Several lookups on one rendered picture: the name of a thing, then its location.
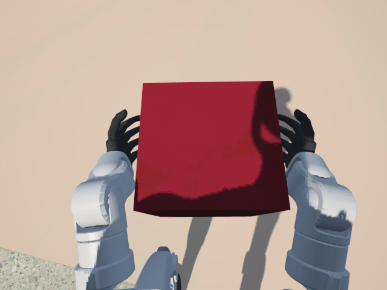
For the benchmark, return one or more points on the right robot hand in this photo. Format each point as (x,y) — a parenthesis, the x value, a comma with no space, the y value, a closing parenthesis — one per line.
(303,138)

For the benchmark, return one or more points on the left robot thigh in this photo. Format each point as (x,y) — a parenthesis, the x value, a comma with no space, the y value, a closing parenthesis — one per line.
(159,272)

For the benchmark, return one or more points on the left robot hand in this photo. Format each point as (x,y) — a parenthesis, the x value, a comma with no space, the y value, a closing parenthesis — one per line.
(118,138)

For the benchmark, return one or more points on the robot left shin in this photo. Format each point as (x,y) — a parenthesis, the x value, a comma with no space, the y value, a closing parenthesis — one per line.
(164,248)

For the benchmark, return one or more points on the carton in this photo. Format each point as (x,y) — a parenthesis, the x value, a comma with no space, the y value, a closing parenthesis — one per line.
(210,149)

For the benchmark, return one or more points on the right robot forearm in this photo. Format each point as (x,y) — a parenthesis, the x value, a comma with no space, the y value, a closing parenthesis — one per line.
(324,220)

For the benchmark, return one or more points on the left robot forearm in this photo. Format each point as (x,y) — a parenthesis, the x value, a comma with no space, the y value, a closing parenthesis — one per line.
(98,209)

